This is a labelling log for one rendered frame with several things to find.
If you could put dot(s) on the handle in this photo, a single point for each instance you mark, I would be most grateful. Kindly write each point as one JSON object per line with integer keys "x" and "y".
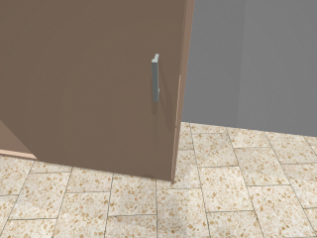
{"x": 155, "y": 78}

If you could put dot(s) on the wardrobe door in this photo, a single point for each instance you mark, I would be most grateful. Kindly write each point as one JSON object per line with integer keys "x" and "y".
{"x": 9, "y": 142}
{"x": 76, "y": 81}

